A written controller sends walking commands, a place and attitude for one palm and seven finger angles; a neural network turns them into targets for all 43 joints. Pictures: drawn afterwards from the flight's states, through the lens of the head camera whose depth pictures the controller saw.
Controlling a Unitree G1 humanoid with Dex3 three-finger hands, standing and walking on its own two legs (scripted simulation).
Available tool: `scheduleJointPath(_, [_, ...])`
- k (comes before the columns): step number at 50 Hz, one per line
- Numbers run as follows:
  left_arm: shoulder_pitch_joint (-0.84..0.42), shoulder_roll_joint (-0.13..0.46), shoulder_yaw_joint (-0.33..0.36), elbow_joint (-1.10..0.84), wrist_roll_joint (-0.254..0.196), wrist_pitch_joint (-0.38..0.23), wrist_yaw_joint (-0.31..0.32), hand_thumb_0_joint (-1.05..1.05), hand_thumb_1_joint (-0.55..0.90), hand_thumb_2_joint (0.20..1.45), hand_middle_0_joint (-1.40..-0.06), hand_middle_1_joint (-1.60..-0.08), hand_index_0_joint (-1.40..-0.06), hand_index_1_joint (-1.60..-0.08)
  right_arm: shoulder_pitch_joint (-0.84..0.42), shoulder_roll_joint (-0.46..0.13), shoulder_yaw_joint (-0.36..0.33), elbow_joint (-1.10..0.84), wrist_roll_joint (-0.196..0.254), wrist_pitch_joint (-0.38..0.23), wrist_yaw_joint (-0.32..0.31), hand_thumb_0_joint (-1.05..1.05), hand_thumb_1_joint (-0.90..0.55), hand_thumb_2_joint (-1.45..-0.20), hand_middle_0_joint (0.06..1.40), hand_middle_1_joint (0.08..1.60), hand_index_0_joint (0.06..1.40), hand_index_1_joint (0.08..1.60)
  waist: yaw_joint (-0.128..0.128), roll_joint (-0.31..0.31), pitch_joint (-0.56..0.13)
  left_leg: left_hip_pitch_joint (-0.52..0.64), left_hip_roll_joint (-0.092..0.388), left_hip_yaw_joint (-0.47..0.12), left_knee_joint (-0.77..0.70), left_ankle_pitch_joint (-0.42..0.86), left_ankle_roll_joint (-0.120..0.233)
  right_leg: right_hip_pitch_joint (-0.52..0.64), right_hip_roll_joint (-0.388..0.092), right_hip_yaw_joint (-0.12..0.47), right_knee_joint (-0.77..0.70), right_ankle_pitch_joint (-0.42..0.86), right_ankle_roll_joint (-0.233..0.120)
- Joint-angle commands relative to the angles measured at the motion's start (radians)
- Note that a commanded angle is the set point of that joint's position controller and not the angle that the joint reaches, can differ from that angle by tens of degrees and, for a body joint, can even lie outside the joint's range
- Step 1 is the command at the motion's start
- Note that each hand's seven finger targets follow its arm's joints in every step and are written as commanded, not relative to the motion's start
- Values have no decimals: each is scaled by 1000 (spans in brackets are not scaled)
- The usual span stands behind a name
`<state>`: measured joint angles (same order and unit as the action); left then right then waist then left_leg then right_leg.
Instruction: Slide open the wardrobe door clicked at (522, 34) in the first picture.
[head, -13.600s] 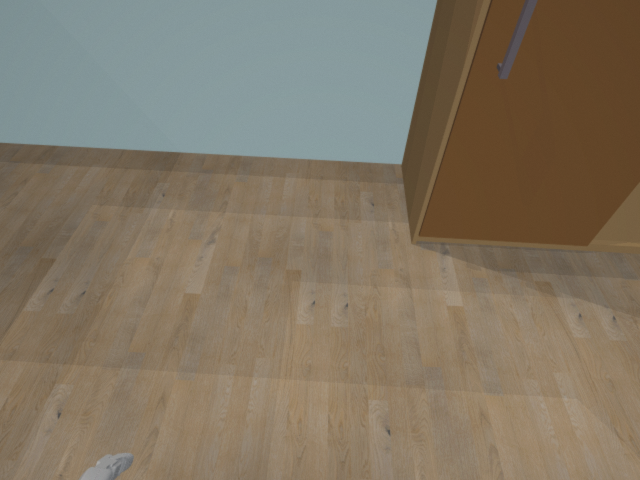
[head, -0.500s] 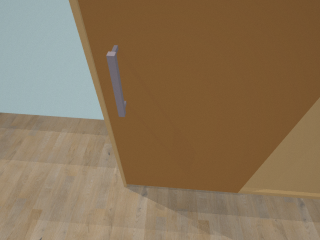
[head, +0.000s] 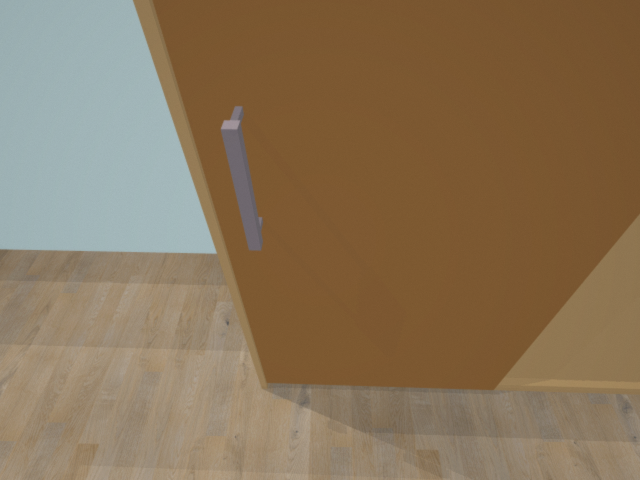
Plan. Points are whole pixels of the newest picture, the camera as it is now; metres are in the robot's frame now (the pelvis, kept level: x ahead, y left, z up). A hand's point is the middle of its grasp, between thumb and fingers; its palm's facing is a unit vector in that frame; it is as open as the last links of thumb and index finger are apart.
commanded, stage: come to a stop and stand still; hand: left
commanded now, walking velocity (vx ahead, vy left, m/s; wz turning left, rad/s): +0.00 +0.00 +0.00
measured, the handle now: (247, 185) +0.49 +0.13 +0.11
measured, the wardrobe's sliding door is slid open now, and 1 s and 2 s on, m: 0.00 0.00 0.00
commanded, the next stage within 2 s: look again from close up in 0.28 s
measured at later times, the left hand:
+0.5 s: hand out of the picture +0.02 +0.17 -0.17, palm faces -0.01 -0.98 -0.21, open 7.4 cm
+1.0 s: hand out of the picture +0.02 +0.17 -0.17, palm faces -0.01 -0.98 -0.22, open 7.4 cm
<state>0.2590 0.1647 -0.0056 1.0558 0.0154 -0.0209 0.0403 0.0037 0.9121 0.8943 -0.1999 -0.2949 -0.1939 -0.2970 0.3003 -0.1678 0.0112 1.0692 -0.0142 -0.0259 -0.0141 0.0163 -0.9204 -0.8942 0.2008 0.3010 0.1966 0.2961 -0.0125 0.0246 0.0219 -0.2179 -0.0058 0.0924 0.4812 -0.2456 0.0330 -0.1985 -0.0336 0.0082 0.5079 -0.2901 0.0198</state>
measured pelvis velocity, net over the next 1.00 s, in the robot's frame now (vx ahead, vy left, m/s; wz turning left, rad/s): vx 0.00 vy -0.01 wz -0.01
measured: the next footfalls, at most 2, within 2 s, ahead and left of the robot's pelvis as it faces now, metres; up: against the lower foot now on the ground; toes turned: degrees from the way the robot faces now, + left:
none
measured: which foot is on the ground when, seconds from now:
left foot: down 0.00-1.00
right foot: down 0.00-1.00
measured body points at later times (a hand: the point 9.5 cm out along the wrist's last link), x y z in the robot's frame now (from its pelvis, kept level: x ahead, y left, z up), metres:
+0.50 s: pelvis +0.01 -0.01 +0.00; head +0.02 -0.01 +0.45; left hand +0.02 +0.22 -0.15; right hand +0.04 -0.24 -0.15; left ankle +0.01 +0.10 -0.74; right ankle -0.01 -0.13 -0.74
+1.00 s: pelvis +0.00 -0.01 +0.00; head +0.02 -0.01 +0.45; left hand +0.02 +0.22 -0.15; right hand +0.02 -0.25 -0.15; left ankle +0.01 +0.10 -0.74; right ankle -0.01 -0.13 -0.74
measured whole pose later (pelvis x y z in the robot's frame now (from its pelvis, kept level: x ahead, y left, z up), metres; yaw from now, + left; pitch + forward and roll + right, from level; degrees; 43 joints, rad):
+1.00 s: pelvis +0.00 -0.01 +0.00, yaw -1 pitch -2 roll +0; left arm 0.25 0.19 -0.01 1.09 0.02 -0.02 0.03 0.00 0.91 0.89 -0.20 -0.30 -0.20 -0.30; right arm 0.23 -0.18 0.01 1.12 -0.01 -0.02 -0.01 0.01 -0.91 -0.89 0.20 0.30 0.20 0.30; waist 0.00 -0.01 0.05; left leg -0.18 0.02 0.09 0.42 -0.22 0.01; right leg -0.16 -0.01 0.01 0.44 -0.26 0.00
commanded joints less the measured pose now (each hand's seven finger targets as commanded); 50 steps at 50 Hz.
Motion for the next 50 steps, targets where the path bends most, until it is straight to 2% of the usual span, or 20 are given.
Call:
scheduleJointPath(1, [66, 108, 22, -25, 0, -8, 0, 0, 900, 900, -200, -300, -200, -300, 31, -109, -23, -33, -2, -16, -10, 0, -900, -900, 200, 300, 200, 300, 13, -30, 20, 7, 115, -126, -117, 126, 9, -21, -54, 57, -76, 139, -52])
scheduleJointPath(5, [62, 118, 22, -21, 1, -10, 0, 0, 900, 900, -200, -300, -200, -300, 18, -111, -26, -24, -1, -17, -11, 0, -900, -900, 200, 300, 200, 300, 12, -38, 1, 39, 115, -114, -102, 184, 7, -8, -60, 61, -80, 199, -52])
scheduleJointPath(8, [59, 123, 23, -17, -1, -8, 0, 0, 900, 900, -200, -300, -200, -300, 4, -120, -25, -20, 0, -16, -12, 0, -900, -900, 200, 300, 200, 300, 11, -9, -8, 53, 116, -108, -101, 197, 4, -3, -61, 62, -82, 204, -51])
scheduleJointPath(10, [61, 122, 22, -12, 1, -7, -1, 0, 900, 900, -200, -300, -200, -300, -1, -116, -25, -16, 1, -14, -13, 0, -900, -900, 200, 300, 200, 300, 11, -24, 7, 55, 118, -107, -100, 196, 6, -6, -60, 60, -88, 211, -50])
scheduleJointPath(13, [57, 126, 19, -7, 0, -5, -1, 0, 900, 900, -200, -300, -200, -300, -13, -123, -25, -15, 2, -12, -13, 0, -900, -900, 200, 300, 200, 300, 9, -9, 20, 52, 117, -107, -108, 169, 2, -15, -63, 67, -99, 197, -50])
scheduleJointPath(17, [61, 131, 19, -1, 1, -8, -2, 0, 900, 900, -200, -300, -200, -300, -27, -126, -27, -9, 2, -11, -13, 0, -900, -900, 200, 300, 200, 300, 11, -15, 10, 64, 116, -102, -102, 174, 1, -8, -67, 74, -106, 224, -51])
scheduleJointPath(20, [58, 130, 18, 0, 2, -8, -2, 0, 900, 900, -200, -300, -200, -300, -28, -125, -27, -5, 3, -10, -13, 0, -900, -900, 200, 300, 200, 300, 10, -34, 19, 61, 119, -105, -107, 168, 2, -8, -64, 73, -110, 218, -50])
scheduleJointPath(22, [58, 131, 18, 3, 1, -7, -3, 0, 900, 900, -200, -300, -200, -300, -36, -130, -27, -3, 3, -10, -12, 0, -900, -900, 200, 300, 200, 300, 11, -16, 9, 70, 120, -104, -111, 165, 1, -9, -66, 74, -112, 211, -50])
scheduleJointPath(31, [54, 139, 21, 4, 2, -8, -3, 0, 900, 900, -200, -300, -200, -300, -42, -133, -28, 8, 2, -10, -11, 0, -900, -900, 200, 300, 200, 300, 15, -35, 14, 64, 122, -102, -121, 152, -1, -3, -68, 76, -123, 206, -51])
scheduleJointPath(39, [45, 140, 20, 4, 0, -5, -5, 0, 900, 900, -200, -300, -200, -300, -41, -133, -25, 14, 1, -7, -10, 0, -900, -900, 200, 300, 200, 300, 16, -24, 37, 48, 121, -109, -144, 101, -5, -18, -65, 81, -140, 142, -53])
scheduleJointPath(40, [49, 143, 21, 3, 2, -7, -5, 0, 900, 900, -200, -300, -200, -300, -38, -129, -26, 17, 2, -8, -10, 0, -900, -900, 200, 300, 200, 300, 18, -41, 26, 54, 122, -109, -137, 118, -3, -5, -66, 78, -140, 164, -52])
scheduleJointPath(49, [41, 148, 22, 2, 0, -8, -7, 0, 900, 900, -200, -300, -200, -300, -39, -137, -27, 20, 1, -7, -9, 0, -900, -900, 200, 300, 200, 300, 14, -26, 19, 59, 122, -107, -142, 110, -9, -14, -68, 88, -148, 149, -56])
scheduleJointPath(50, [44, 149, 23, -1, 1, -10, -6, 0, 900, 900, -200, -300, -200, -300, -35, -130, -28, 21, 2, -8, -9, 0, -900, -900, 200, 300, 200, 300, 17, -41, 15, 59, 123, -106, -132, 130, -7, 0, -67, 84, -146, 179, -56])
